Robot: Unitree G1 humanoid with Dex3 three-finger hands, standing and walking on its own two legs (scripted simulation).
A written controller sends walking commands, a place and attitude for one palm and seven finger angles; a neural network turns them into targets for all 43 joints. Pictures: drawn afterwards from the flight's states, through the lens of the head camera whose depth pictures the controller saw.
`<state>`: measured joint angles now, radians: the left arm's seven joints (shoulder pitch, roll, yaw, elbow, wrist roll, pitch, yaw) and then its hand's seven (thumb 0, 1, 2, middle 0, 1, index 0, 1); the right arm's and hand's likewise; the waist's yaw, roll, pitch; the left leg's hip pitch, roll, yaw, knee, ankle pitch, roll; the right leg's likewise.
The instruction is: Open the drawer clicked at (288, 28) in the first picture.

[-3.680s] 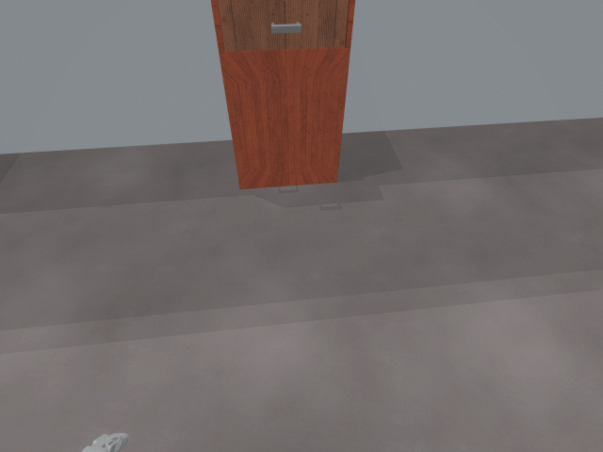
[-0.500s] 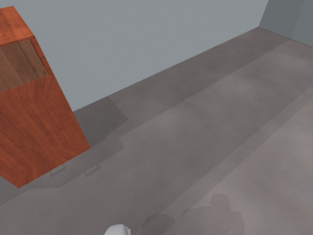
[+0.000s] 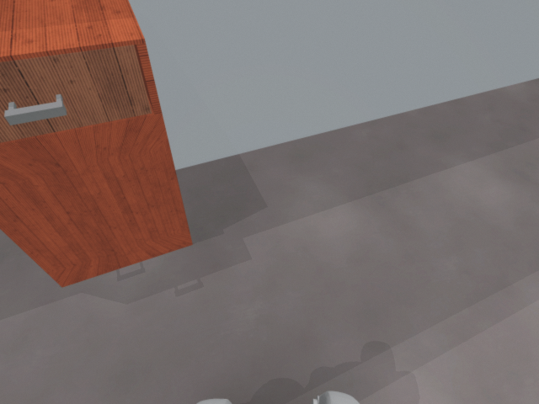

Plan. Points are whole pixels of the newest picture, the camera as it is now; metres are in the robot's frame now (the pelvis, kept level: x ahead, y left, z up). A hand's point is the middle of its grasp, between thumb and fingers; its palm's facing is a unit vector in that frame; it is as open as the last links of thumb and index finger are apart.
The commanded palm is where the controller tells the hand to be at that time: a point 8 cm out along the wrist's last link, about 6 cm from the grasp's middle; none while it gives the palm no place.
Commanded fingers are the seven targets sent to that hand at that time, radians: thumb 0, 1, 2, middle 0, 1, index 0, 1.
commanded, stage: turn to face it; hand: left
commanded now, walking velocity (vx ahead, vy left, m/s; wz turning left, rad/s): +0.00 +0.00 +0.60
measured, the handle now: (36, 107) +0.64 +0.55 +0.01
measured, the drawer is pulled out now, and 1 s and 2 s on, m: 0.00 0.00 0.00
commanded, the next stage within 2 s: take the last steps up to it in 0.60 s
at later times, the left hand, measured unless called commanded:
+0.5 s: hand out of the picture +0.06 +0.14 -0.14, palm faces +0.28 -0.92 -0.29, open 7.3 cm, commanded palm none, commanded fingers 0.00 0.90 0.90 -0.20 -0.30 -0.20 -0.30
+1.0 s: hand out of the picture -0.06 +0.17 -0.17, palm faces +0.48 -0.85 -0.20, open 7.4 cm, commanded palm none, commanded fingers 0.00 0.90 0.90 -0.20 -0.30 -0.20 -0.30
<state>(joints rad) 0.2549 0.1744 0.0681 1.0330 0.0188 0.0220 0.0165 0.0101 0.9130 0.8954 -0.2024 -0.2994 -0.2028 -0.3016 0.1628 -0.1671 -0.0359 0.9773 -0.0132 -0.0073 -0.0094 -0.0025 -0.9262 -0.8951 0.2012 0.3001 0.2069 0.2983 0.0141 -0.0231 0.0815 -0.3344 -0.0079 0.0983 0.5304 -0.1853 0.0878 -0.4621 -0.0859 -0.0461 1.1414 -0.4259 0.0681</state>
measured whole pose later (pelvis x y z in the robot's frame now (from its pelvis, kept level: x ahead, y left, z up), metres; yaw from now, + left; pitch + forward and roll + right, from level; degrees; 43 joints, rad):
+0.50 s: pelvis +0.02 -0.07 +0.01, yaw +17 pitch +0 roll +2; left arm 0.19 0.17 0.04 0.89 0.02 0.02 0.03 0.01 0.91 0.90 -0.20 -0.30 -0.20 -0.30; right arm 0.24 -0.27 -0.10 0.95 -0.02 0.07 0.02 0.01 -0.91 -0.90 0.20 0.30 0.20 0.30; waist -0.05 0.05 0.05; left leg -0.55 -0.02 -0.02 1.14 -0.36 -0.06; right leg -0.20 -0.07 -0.12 0.50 -0.30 -0.01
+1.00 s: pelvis +0.02 -0.02 +0.01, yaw +26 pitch -1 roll -1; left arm 0.29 0.24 0.05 1.03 0.03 0.03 -0.01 0.01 0.91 0.90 -0.20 -0.30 -0.20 -0.30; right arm 0.22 -0.17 -0.02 0.98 -0.01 -0.03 -0.01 0.00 -0.92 -0.90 0.20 0.30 0.21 0.30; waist 0.03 -0.03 0.03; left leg -0.09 0.00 0.05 0.40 -0.29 0.04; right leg -0.46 -0.11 -0.06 1.03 -0.37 0.06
